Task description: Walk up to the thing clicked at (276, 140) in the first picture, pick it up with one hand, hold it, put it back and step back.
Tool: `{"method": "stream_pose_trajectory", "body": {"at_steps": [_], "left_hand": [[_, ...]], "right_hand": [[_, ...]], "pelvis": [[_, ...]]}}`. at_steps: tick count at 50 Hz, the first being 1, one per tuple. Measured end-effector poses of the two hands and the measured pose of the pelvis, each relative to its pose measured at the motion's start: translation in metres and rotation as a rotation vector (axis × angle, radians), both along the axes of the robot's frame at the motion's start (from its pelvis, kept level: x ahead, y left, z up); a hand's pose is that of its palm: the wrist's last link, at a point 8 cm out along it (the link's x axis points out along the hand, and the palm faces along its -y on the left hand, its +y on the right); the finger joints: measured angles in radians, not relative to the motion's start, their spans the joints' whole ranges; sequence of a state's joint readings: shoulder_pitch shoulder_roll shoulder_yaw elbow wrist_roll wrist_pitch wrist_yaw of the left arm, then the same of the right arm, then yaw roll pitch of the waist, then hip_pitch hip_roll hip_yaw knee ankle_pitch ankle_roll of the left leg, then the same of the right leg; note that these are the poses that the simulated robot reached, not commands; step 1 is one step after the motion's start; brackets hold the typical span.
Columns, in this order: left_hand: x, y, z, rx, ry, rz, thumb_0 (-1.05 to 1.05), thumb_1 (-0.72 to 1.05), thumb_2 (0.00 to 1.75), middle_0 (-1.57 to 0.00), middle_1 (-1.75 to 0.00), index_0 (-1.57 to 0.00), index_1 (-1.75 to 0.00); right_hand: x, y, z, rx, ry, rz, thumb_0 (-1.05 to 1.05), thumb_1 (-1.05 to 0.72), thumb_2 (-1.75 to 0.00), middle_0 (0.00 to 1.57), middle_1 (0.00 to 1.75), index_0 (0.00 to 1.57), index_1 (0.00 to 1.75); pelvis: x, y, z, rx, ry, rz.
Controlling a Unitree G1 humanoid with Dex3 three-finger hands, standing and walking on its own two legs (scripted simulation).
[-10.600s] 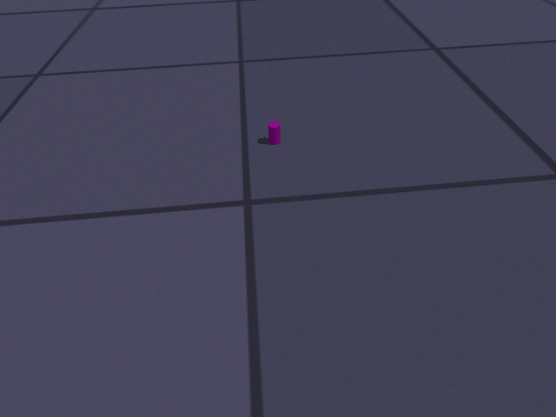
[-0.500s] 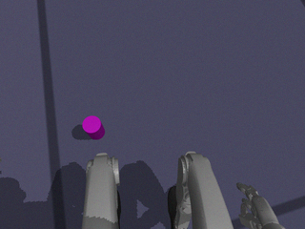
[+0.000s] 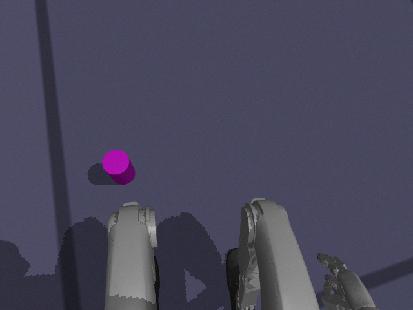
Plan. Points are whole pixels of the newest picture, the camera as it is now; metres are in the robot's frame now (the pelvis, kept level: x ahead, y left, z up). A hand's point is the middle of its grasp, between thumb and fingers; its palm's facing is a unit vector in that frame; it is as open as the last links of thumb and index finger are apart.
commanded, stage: go down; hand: left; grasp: from the side
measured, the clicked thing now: (120, 168) +0.46 +0.23 -0.34
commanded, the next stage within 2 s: approach in 0.52 s
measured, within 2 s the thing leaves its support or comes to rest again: neither
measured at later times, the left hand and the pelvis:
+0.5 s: hand out of the picture +0.38 +0.41 -0.01, palm faces +0.19 -0.98 -0.10, open 17.2 cm; pelvis +0.00 +0.00 -0.02, yaw -1 degrees
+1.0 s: hand (22, 162) +0.41 +0.37 -0.12, palm faces +0.15 -0.99 +0.02, open 17.5 cm; pelvis -0.01 +0.00 -0.07, yaw -4 degrees
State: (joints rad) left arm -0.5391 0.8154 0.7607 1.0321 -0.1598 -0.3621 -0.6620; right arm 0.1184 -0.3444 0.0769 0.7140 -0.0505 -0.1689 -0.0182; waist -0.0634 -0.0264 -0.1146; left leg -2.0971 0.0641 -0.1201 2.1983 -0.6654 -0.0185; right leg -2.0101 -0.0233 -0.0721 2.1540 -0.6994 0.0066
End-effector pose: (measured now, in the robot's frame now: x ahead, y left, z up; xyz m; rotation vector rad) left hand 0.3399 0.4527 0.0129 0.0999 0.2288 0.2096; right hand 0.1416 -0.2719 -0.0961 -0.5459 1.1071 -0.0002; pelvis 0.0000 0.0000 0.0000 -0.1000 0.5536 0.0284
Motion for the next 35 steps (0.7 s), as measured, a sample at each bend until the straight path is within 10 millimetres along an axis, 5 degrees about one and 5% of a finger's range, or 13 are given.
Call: {"method": "stream_pose_trajectory", "body": {"at_steps": [35], "left_hand": [[0.017, 0.009, -0.018, -0.014, -0.079, -0.011, -0.01, -0.48, 0.09, -0.05, -0.07, -0.04, -0.08]], "right_hand": [[-0.008, -0.003, -0.020, -0.027, 0.038, 0.022, 0.00, -0.92, -0.91, 0.21, 0.30, 0.20, 0.30]], "pelvis": [[-0.003, 0.002, -0.026, -0.016, -0.021, -0.010]]}}
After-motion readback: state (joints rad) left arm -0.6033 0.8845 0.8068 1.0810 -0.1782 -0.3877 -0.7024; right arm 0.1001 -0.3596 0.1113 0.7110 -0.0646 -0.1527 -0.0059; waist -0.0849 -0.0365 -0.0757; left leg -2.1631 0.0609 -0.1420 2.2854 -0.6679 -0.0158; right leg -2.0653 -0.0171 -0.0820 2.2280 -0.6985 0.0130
